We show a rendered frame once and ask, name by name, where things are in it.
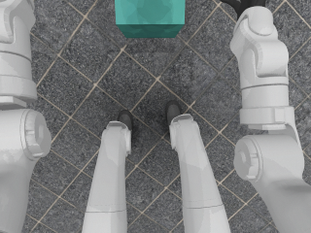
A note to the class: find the left robot upper arm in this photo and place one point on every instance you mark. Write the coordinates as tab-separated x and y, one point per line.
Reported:
24	138

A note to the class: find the left robot foot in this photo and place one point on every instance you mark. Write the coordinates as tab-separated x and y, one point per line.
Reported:
126	118

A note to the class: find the right robot upper arm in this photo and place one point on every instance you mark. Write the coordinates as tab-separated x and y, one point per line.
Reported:
273	164

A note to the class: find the carton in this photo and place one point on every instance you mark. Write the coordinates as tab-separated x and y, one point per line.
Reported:
150	18

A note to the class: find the robot right forearm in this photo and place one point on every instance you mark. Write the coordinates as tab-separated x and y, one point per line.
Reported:
264	77

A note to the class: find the robot right hand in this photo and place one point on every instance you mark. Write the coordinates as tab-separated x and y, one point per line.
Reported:
245	4

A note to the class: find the right robot thigh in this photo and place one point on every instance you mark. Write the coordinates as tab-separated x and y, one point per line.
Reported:
202	205

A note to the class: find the robot left forearm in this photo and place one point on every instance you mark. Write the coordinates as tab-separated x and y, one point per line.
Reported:
16	86

